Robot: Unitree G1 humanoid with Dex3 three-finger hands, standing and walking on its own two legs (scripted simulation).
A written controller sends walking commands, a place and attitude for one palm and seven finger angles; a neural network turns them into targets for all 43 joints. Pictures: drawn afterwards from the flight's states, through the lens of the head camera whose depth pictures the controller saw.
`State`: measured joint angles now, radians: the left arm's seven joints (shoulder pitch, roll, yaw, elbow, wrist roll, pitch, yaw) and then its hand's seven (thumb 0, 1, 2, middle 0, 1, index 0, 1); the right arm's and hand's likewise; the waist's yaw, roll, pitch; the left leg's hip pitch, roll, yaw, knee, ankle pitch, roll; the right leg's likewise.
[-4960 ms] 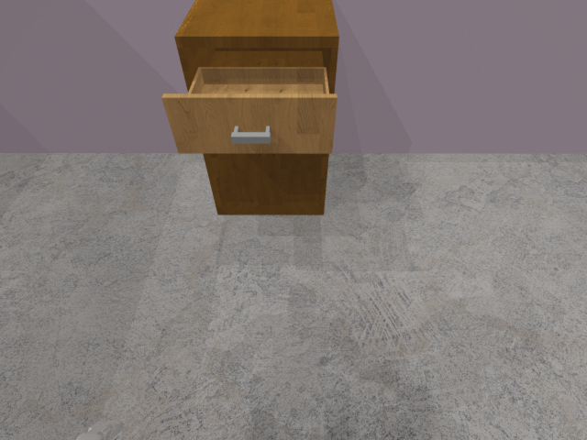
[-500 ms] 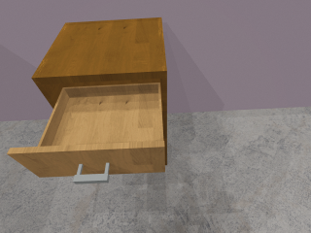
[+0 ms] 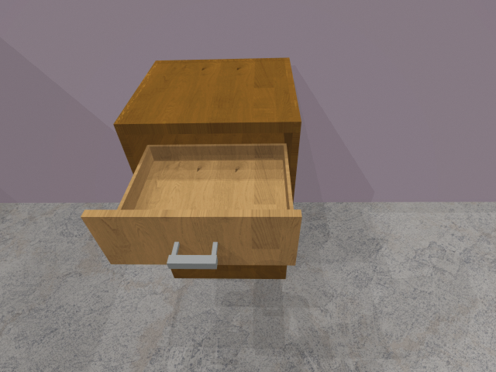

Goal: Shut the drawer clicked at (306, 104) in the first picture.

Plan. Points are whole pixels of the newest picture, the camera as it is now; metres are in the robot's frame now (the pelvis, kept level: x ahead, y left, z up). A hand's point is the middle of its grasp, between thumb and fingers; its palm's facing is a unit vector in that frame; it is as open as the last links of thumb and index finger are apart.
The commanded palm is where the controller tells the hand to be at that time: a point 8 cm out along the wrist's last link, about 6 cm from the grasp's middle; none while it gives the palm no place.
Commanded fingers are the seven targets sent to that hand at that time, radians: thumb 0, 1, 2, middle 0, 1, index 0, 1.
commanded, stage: come to a stop and stand still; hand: left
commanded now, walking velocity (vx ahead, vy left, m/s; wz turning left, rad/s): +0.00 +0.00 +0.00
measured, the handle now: (194, 254) +0.38 +0.16 -0.07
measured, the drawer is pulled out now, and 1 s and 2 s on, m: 0.29 0.29 0.29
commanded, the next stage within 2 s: look again from close up in 1.22 s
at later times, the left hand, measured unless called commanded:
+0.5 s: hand out of the picture +0.02 +0.23 -0.15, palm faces +0.05 -0.98 -0.22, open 7.3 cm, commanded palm none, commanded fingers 0.00 0.90 0.90 -0.20 -0.30 -0.20 -0.30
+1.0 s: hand out of the picture +0.01 +0.21 -0.16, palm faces +0.06 -0.98 -0.19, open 7.3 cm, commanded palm none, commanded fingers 0.00 0.90 0.90 -0.20 -0.30 -0.20 -0.30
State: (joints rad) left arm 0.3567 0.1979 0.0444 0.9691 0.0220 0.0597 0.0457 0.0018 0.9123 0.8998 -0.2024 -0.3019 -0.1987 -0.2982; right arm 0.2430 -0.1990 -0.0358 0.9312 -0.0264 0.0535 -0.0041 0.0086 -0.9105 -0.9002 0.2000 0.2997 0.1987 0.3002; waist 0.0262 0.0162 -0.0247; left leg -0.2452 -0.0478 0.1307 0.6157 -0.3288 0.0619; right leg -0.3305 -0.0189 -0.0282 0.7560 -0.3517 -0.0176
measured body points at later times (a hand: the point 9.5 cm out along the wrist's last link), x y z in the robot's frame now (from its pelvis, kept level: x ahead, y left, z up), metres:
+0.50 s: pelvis -0.03 +0.05 +0.02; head -0.03 +0.05 +0.47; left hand +0.01 +0.28 -0.13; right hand -0.02 -0.17 -0.14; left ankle -0.05 +0.12 -0.72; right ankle +0.02 -0.08 -0.72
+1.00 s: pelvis +0.01 +0.04 +0.02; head +0.01 +0.04 +0.47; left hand +0.01 +0.26 -0.14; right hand +0.03 -0.19 -0.14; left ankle -0.05 +0.12 -0.72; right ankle +0.02 -0.09 -0.72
